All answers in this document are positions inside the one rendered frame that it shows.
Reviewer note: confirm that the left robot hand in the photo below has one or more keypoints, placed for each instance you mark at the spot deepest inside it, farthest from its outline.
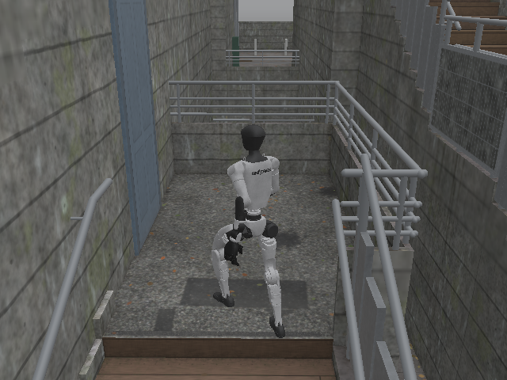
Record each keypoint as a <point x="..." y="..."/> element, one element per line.
<point x="231" y="250"/>

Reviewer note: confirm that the robot right upper arm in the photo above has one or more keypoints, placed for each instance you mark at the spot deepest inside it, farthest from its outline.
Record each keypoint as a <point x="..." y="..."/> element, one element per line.
<point x="275" y="174"/>

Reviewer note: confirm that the robot left forearm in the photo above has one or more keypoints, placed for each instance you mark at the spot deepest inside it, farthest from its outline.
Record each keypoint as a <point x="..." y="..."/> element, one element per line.
<point x="239" y="221"/>

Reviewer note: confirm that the right robot thigh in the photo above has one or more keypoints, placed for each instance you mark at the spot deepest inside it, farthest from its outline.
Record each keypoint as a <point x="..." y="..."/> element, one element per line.
<point x="267" y="242"/>

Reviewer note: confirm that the robot left upper arm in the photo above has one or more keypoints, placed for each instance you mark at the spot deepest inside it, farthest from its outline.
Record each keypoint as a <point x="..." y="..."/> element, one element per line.
<point x="235" y="172"/>

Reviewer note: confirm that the humanoid robot head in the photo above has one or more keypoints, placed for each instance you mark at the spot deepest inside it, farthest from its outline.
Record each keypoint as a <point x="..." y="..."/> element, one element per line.
<point x="252" y="138"/>

